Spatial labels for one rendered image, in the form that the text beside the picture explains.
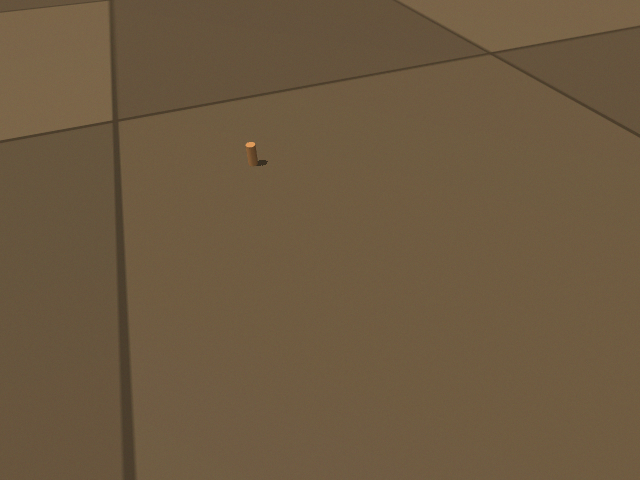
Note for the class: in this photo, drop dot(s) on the can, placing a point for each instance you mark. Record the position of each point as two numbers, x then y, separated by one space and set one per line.
251 154

